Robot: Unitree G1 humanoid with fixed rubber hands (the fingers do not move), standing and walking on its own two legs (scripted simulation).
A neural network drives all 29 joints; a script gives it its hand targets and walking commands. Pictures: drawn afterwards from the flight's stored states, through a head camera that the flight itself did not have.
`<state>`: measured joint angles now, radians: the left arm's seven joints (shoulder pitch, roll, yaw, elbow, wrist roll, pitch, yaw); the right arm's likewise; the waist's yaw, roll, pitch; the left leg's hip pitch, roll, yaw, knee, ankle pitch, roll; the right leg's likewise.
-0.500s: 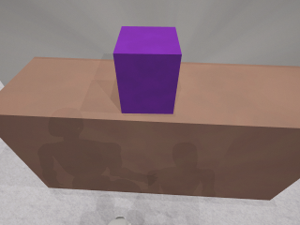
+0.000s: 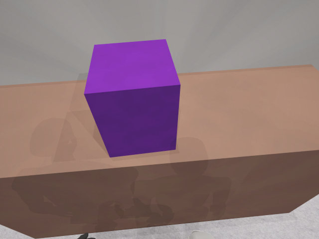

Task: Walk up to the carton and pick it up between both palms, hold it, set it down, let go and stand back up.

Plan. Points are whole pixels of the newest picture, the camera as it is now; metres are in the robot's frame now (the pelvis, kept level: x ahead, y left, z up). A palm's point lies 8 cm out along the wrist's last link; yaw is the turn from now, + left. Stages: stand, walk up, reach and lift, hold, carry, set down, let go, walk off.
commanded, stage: walk up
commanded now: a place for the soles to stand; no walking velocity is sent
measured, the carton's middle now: (137, 99) +0.48 +0.05 +0.09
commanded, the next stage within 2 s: none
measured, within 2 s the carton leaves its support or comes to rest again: neither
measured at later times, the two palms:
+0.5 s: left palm out of the picture +0.09 +0.24 -0.10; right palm out of the picture +0.10 -0.24 -0.10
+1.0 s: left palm out of the picture +0.03 +0.25 -0.11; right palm out of the picture +0.11 -0.26 -0.11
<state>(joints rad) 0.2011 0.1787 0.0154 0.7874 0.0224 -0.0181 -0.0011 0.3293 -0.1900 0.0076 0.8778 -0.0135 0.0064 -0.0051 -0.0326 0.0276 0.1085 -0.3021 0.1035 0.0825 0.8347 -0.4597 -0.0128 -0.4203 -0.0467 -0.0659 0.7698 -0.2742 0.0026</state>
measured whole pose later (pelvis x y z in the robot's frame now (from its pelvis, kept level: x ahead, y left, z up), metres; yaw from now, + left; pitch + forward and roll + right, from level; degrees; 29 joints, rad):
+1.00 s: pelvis +0.00 -0.02 +0.02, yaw +9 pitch -3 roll -1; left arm 0.14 0.26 0.00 0.96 0.01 0.06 0.00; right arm 0.20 -0.24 0.00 0.89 0.01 0.01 -0.02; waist 0.02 0.01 0.14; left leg -0.30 0.02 -0.10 0.67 -0.32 -0.06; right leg -0.35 -0.10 -0.20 0.62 -0.21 -0.02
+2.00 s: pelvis -0.01 -0.03 +0.04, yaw +7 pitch -2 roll +1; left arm 0.29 0.17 -0.02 1.05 0.01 -0.02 0.01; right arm 0.24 -0.20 0.00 1.08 -0.02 -0.01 -0.02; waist 0.01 0.01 0.02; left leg -0.16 0.00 0.06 0.45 -0.24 0.01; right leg -0.20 0.03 0.06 0.48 -0.25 -0.01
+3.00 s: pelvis -0.01 -0.01 +0.02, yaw -5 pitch -2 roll +3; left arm 0.26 0.20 -0.03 0.95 0.01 -0.01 0.05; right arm 0.18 -0.25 0.00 1.03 -0.02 0.06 -0.01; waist 0.00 0.00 0.07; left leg -0.19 0.03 0.27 0.61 -0.38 0.03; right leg -0.34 0.08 0.26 0.73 -0.34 0.02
